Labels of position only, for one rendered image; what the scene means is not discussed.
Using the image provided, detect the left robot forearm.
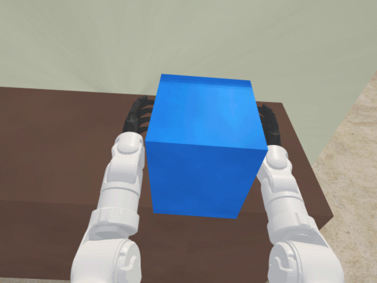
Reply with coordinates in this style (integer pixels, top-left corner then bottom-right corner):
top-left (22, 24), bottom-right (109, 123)
top-left (71, 132), bottom-right (145, 274)

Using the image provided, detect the robot left hand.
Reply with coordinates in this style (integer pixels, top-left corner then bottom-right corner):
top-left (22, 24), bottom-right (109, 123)
top-left (122, 95), bottom-right (155, 134)

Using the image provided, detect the pedestal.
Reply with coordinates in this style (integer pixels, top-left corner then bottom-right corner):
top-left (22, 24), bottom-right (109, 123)
top-left (0, 87), bottom-right (334, 283)

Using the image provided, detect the right robot upper arm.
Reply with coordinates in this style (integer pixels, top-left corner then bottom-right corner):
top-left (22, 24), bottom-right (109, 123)
top-left (267, 240), bottom-right (344, 283)

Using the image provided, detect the robot right hand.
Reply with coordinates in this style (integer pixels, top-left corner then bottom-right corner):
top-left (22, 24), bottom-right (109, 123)
top-left (257, 104), bottom-right (281, 146)

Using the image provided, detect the right robot forearm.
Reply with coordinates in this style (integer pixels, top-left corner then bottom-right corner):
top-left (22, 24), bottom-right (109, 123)
top-left (256, 145), bottom-right (345, 283)

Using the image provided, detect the carton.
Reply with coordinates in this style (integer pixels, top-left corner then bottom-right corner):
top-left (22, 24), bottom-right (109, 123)
top-left (145, 74), bottom-right (268, 219)

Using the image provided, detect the left robot upper arm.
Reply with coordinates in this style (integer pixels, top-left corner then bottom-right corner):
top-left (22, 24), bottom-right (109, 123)
top-left (71, 238), bottom-right (141, 283)

